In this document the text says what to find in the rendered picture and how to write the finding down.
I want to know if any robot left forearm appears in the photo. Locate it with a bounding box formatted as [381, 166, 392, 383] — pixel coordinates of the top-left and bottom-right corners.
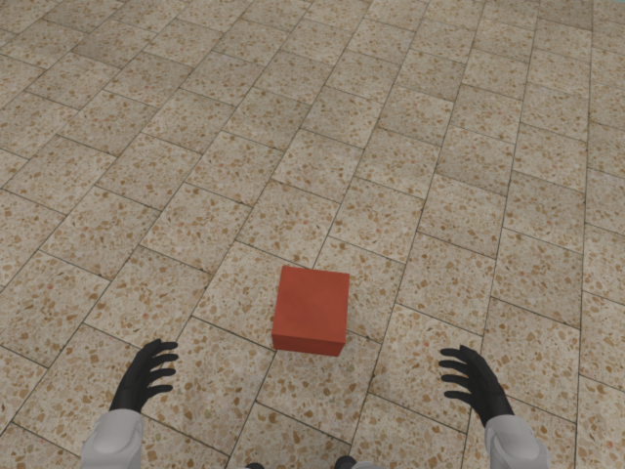
[80, 408, 144, 469]

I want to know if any left robot hand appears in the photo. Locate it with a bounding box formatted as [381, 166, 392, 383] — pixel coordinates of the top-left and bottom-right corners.
[109, 338, 179, 414]

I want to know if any right robot hand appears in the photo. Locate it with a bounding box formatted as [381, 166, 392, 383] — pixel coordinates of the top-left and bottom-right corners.
[438, 345, 515, 429]

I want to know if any carton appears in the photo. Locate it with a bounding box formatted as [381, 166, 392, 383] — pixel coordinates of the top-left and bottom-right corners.
[271, 266, 350, 357]

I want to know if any robot right forearm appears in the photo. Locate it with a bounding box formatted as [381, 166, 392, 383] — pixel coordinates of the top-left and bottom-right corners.
[484, 414, 551, 469]

